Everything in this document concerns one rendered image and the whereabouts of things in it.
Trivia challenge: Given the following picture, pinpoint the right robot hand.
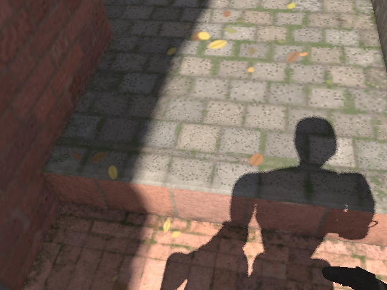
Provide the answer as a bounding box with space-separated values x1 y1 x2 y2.
322 266 387 290

